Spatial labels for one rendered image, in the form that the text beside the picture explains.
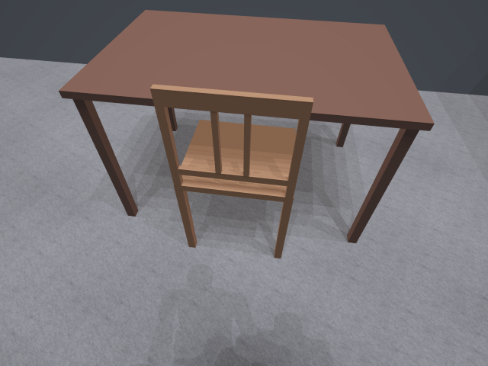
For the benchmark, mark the chair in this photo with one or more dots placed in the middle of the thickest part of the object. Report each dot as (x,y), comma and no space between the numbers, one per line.
(239,160)

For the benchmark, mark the table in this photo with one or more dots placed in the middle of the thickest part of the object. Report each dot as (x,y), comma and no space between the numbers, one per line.
(353,72)

